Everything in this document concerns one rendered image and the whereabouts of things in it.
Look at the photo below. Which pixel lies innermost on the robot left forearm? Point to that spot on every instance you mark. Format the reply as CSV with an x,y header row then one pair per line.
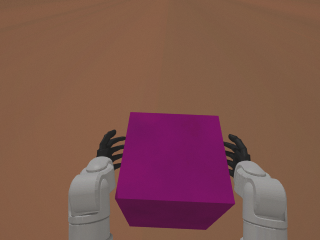
x,y
89,201

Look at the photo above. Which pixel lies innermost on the robot right forearm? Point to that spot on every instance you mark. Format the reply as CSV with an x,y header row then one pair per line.
x,y
264,204

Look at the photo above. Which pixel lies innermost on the robot left hand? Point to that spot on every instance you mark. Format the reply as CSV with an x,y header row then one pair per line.
x,y
106,149

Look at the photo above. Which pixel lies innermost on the robot right hand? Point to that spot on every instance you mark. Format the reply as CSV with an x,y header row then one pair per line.
x,y
240,153

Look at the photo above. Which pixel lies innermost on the carton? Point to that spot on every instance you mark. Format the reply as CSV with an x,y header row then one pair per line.
x,y
174,172

